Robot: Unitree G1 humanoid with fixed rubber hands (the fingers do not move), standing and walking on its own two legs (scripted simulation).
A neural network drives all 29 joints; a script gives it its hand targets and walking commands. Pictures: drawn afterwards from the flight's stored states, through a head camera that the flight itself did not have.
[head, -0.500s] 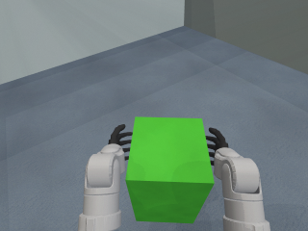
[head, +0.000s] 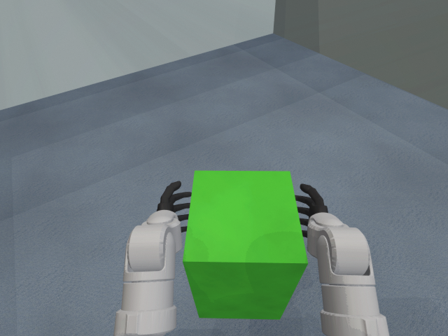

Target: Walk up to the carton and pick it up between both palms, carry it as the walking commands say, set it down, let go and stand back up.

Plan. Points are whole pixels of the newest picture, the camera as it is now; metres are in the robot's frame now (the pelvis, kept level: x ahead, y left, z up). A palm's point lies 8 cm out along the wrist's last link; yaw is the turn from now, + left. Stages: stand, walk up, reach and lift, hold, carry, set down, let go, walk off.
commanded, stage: carry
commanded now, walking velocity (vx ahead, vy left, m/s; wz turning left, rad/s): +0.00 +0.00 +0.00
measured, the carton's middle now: (240, 250) +0.28 +0.00 +0.00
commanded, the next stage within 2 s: hold in 1.38 s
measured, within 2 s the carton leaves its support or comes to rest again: neither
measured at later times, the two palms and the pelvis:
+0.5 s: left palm (164, 226) +0.29 +0.13 +0.08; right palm (311, 230) +0.29 -0.12 +0.06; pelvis +0.00 +0.01 +0.00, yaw +0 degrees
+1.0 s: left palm (170, 235) +0.30 +0.13 +0.04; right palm (309, 239) +0.29 -0.13 +0.03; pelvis +0.00 +0.01 +0.00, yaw +0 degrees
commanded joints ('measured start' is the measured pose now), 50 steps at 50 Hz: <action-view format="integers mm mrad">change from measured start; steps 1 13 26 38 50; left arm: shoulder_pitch -378 -419 -367 -350 -244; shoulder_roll -978 -961 -933 -867 -822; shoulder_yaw -556 -554 -500 -440 -378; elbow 50 37 116 187 369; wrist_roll -307 -303 -232 -153 -53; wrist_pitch -52 -99 -203 -381 -474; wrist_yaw -242 -237 -224 -222 -226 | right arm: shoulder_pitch -483 -501 -470 -439 -366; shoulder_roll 974 946 882 859 798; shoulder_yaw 574 569 512 468 398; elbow -6 -18 16 155 304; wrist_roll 340 329 256 194 103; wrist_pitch -66 -109 -224 -398 -495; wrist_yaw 244 235 223 220 225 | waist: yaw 2 -1 -2 -3 -3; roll -27 -51 -36 -44 -2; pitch -266 -271 -306 -260 -262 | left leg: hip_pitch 53 73 64 46 29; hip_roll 63 52 59 63 87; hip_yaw -70 -62 -63 -77 -109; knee -88 -45 -29 -41 -46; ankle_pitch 22 57 58 8 41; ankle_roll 33 33 43 40 55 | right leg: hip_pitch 112 98 123 97 103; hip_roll -77 -81 -80 -73 -56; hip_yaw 79 86 60 87 74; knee -68 -64 -52 -49 -17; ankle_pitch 98 157 116 83 36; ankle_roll -13 -26 -21 -24 -16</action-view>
